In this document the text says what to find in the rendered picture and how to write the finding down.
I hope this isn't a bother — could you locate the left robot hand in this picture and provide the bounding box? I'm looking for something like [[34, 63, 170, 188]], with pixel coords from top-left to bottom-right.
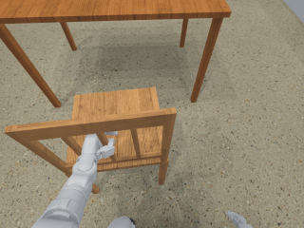
[[81, 131, 118, 161]]

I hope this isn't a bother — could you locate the chair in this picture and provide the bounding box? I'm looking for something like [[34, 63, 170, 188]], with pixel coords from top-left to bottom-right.
[[4, 86, 177, 194]]

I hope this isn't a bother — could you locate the left robot thigh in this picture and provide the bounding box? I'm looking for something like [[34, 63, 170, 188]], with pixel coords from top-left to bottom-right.
[[107, 218, 136, 228]]

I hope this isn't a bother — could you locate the robot left upper arm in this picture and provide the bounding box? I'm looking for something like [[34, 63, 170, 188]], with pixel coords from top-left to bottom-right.
[[33, 218, 80, 228]]

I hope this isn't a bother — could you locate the right robot hand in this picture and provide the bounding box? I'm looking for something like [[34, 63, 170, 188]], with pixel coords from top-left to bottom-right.
[[227, 211, 253, 228]]

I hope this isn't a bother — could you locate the table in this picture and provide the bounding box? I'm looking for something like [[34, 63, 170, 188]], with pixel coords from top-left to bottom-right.
[[0, 0, 231, 108]]

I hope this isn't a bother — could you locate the left robot forearm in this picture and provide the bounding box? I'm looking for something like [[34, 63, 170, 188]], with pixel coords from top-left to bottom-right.
[[31, 153, 98, 228]]

